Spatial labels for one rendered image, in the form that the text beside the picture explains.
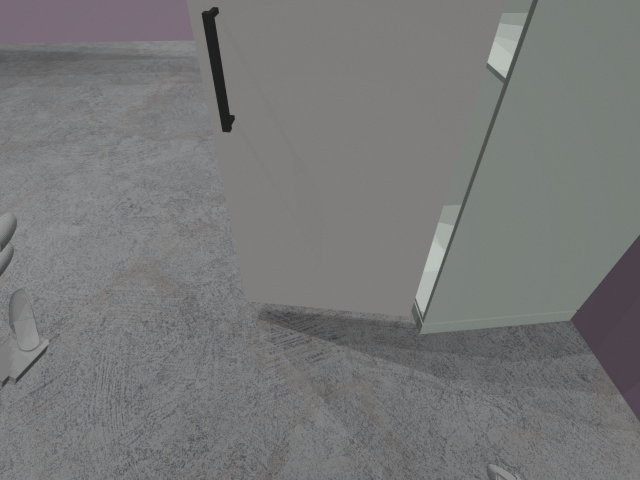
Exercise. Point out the fridge door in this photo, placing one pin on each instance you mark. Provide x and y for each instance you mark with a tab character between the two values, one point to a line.
349	119

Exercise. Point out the handle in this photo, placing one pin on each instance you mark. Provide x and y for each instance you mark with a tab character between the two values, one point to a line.
216	66

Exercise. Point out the left robot hand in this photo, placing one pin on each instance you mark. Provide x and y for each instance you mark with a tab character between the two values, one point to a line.
18	354

